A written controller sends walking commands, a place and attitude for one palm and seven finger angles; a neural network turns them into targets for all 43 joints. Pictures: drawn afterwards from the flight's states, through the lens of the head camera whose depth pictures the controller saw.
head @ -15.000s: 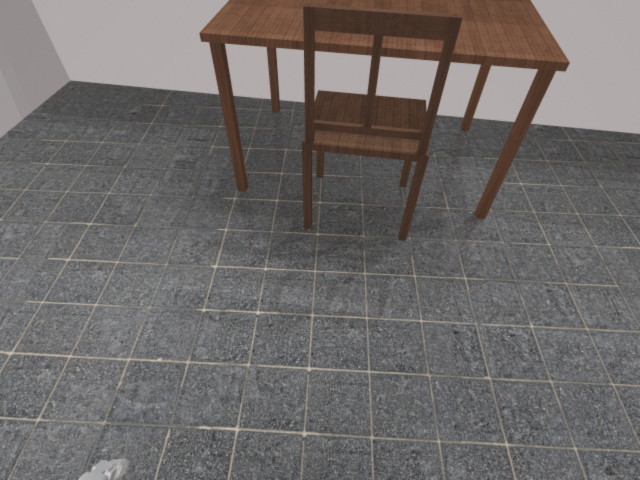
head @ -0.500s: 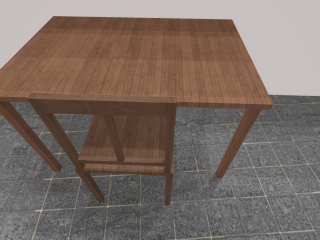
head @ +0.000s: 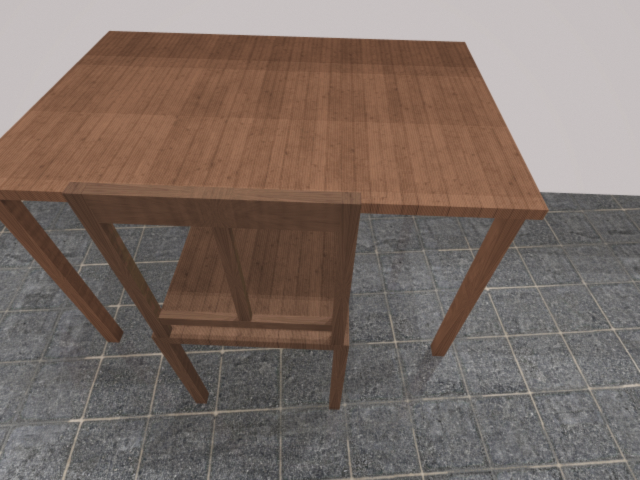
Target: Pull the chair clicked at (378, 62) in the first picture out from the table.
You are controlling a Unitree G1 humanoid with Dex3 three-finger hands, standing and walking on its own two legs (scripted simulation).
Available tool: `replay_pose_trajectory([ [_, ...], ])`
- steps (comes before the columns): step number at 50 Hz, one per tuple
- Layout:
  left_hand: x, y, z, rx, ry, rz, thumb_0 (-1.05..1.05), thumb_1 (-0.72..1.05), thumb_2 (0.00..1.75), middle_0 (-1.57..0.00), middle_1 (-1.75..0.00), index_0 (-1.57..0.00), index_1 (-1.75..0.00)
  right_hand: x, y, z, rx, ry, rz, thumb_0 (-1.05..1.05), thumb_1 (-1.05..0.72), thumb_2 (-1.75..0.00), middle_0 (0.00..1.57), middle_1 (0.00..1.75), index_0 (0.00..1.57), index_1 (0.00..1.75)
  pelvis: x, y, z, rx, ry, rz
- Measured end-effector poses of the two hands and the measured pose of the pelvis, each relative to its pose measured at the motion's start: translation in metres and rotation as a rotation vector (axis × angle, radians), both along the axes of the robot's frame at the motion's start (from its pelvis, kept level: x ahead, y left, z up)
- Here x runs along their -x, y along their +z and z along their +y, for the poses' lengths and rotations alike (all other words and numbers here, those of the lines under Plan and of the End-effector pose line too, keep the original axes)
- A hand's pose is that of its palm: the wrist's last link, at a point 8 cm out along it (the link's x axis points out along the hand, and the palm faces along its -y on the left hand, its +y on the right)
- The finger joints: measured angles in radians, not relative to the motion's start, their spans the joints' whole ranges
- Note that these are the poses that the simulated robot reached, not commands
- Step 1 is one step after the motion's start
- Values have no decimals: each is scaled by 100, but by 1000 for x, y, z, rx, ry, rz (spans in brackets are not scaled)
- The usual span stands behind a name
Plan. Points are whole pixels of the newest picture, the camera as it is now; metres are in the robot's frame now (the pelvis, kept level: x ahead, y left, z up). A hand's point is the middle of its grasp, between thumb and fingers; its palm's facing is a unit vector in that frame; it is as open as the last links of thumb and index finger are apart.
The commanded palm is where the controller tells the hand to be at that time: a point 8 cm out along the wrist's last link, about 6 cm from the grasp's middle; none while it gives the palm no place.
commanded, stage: look again from close up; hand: left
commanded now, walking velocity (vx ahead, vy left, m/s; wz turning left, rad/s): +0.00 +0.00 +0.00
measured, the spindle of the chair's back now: (235, 277) +0.46 +0.19 -0.10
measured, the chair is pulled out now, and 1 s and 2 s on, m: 0.00 0.00 0.00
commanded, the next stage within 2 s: raise the hand toward the chair's back in 0.02 s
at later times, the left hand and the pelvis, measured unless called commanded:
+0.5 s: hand (209, 446) +0.17 +0.15 -0.04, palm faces -0.02 -1.00 +0.03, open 8.8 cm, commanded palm +0.12 +0.23 -0.07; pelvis -0.03 +0.00 -0.07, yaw +2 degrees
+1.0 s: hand (178, 447) +0.17 +0.19 -0.06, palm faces +0.04 -1.00 -0.04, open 13.2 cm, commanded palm +0.14 +0.25 -0.05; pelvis -0.04 +0.00 -0.10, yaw +3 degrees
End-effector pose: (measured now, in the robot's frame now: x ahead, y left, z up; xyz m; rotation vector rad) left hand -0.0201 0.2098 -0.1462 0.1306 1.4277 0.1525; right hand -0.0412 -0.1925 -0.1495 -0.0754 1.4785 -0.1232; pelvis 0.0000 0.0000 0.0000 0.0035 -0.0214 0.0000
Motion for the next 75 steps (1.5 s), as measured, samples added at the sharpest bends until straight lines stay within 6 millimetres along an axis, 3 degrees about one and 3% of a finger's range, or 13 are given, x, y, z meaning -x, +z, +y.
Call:
replay_pose_trajectory([
  [8, -7, 3, 7, -17, 31, -35, 2, 93, 89, -20, -30, -20, -30, -8, 1, -2, 11, 2, -40, 1, -91, -89, 20, 30, 20, 30, 2, -2, 2, 5, 1, 4],
  [13, -92, 68, 32, -115, 84, -581, 5, 94, 88, -20, -29, -20, -29, -60, 12, -34, 116, 41, -386, 3, -93, -89, 20, 30, 20, 30, 6, -8, 7, 2, 41, 29],
  [16, -150, 105, 26, -65, 48, -934, 4, 89, 86, -19, -28, -19, -29, -106, 26, -56, 176, 99, -596, 3, -93, -89, 20, 30, 20, 30, 15, -17, 7, 0, 58, 77],
  [19, -186, 125, 11, 51, 0, -1241, 3, 82, 84, -18, -28, -18, -28, -154, 47, -72, 222, 153, -792, 3, -92, -89, 20, 30, 20, 30, 22, -32, 4, -6, 44, 139],
  [23, -183, 120, -5, 155, -125, -1479, 1, 72, 81, -18, -26, -18, -27, -209, 69, -78, 247, 225, -988, 2, -91, -89, 20, 30, 20, 30, 28, -59, -1, -9, 31, 206],
  [30, -129, 68, 10, 109, -72, -1302, 1, 54, 74, -17, -24, -17, -24, -265, 58, -45, 181, 324, -1092, 1, -91, -90, 19, 30, 19, 30, 34, -93, -8, 13, 54, 265],
  [34, -121, 78, 25, 21, -59, -1339, 1, 45, 70, -16, -23, -16, -23, -263, 26, -15, 95, 366, -1041, 1, -91, -90, 19, 30, 20, 30, 37, -103, -10, 41, 77, 287],
  [40, -150, 89, 23, 86, -169, -1396, 1, 31, 64, -14, -20, -14, -21, -224, -24, 10, -9, 327, -874, 1, -90, -89, 20, 30, 20, 30, 43, -109, -8, 57, 85, 310],
  [46, -168, 85, 25, 136, -163, -1285, 1, 17, 58, -13, -18, -13, -18, -177, -37, -4, 18, 204, -740, 2, -90, -89, 20, 30, 21, 30, 43, -100, -4, 44, 68, 315],
  [51, -167, 93, 36, 73, -130, -1307, 0, 5, 53, -12, -16, -12, -17, -160, -28, -29, 103, 175, -706, 2, -90, -89, 20, 30, 20, 30, 40, -94, 0, 39, 63, 318],
  [60, -173, 92, 44, 83, -156, -1328, 0, -16, 44, -10, -13, -9, -13, -180, -4, -50, 201, 212, -766, 2, -90, -89, 20, 30, 20, 30, 35, -91, 6, 47, 67, 317],
  [68, -183, 102, 53, 67, -147, -1346, -1, -35, 36, -8, -10, -8, -10, -210, 10, -27, 152, 245, -837, 2, -90, -89, 20, 30, 20, 30, 27, -85, 9, 54, 71, 307],
  [75, -189, 105, 62, 64, -152, -1337, -1, -45, 32, -7, -8, -7, -9, -219, 7, -6, 94, 270, -836, 1, -90, -89, 20, 30, 20, 30, 23, -82, 11, 57, 74, 306],
])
